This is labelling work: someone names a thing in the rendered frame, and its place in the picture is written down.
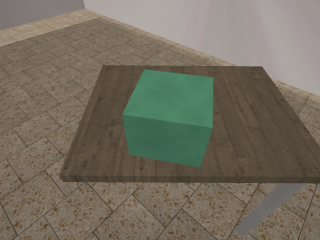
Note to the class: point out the carton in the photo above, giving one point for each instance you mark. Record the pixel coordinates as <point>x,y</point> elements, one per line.
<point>169,117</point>

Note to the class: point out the table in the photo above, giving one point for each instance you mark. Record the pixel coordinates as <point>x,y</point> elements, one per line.
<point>256,137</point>

